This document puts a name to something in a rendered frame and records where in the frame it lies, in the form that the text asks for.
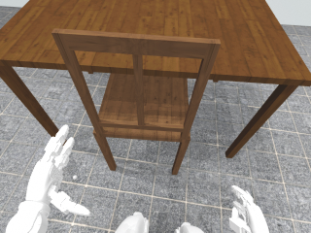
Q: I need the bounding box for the right robot hand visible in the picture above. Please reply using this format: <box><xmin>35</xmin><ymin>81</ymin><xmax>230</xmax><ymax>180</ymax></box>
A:
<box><xmin>229</xmin><ymin>185</ymin><xmax>269</xmax><ymax>233</ymax></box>

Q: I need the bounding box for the left robot shin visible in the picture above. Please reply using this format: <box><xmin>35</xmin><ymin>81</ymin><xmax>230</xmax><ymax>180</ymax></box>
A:
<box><xmin>133</xmin><ymin>212</ymin><xmax>143</xmax><ymax>216</ymax></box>

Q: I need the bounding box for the table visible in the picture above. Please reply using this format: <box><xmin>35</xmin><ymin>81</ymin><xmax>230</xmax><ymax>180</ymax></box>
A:
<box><xmin>0</xmin><ymin>0</ymin><xmax>311</xmax><ymax>158</ymax></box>

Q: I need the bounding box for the robot left forearm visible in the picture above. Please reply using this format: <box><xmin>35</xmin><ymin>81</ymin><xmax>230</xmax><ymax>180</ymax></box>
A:
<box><xmin>5</xmin><ymin>200</ymin><xmax>52</xmax><ymax>233</ymax></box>

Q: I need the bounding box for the left robot hand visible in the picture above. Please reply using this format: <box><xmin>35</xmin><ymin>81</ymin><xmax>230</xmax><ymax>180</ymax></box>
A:
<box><xmin>25</xmin><ymin>124</ymin><xmax>90</xmax><ymax>216</ymax></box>

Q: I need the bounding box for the chair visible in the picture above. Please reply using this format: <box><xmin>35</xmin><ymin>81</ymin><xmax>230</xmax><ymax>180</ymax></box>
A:
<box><xmin>52</xmin><ymin>28</ymin><xmax>221</xmax><ymax>175</ymax></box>

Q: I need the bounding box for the robot left thigh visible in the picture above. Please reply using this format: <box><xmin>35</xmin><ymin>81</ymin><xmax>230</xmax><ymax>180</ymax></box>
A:
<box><xmin>115</xmin><ymin>216</ymin><xmax>149</xmax><ymax>233</ymax></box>

